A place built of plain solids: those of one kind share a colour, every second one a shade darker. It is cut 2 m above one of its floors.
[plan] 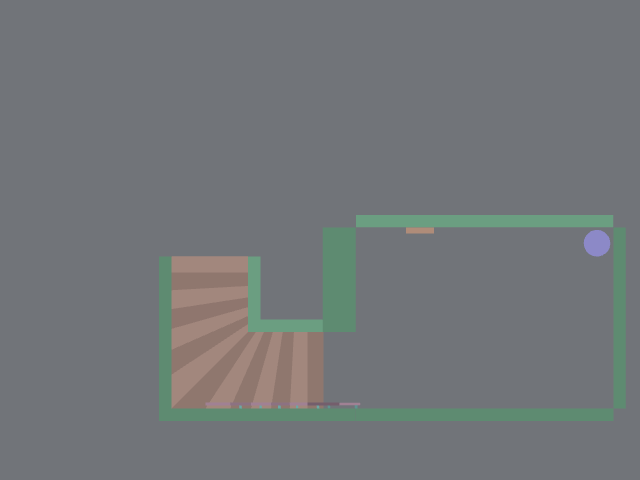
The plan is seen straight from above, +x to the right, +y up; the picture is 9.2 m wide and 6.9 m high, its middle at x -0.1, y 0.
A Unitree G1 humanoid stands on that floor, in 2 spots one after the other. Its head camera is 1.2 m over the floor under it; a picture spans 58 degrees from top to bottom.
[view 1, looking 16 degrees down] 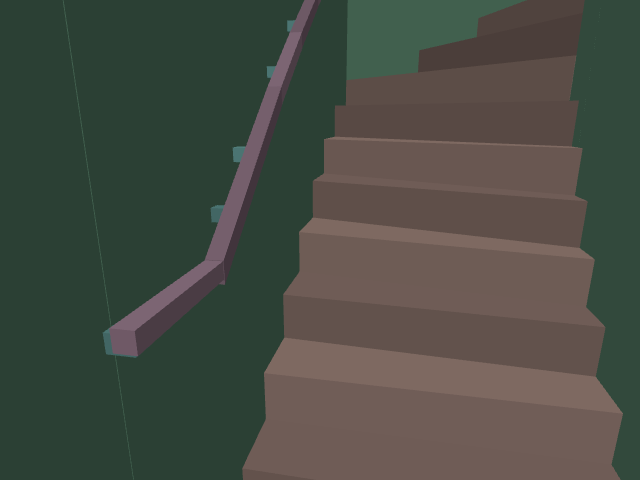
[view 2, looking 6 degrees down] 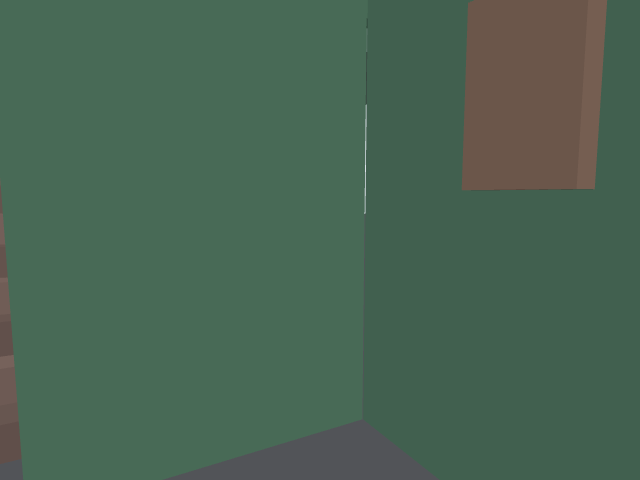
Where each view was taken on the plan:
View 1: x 0.95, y -1.99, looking -169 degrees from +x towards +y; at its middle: tread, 1.84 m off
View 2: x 2.24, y -1.09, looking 151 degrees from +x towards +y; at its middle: wall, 2.10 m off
